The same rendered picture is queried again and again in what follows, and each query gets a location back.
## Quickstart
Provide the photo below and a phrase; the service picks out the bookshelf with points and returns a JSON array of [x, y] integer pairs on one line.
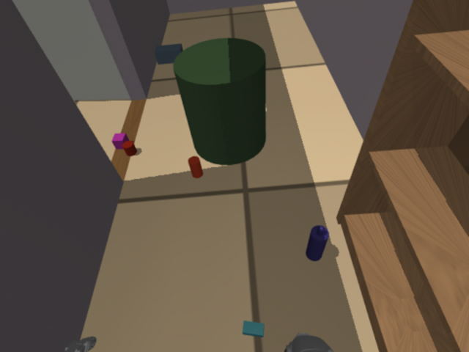
[[405, 212]]

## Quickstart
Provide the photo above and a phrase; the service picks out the left robot hand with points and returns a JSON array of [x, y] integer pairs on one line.
[[84, 345]]

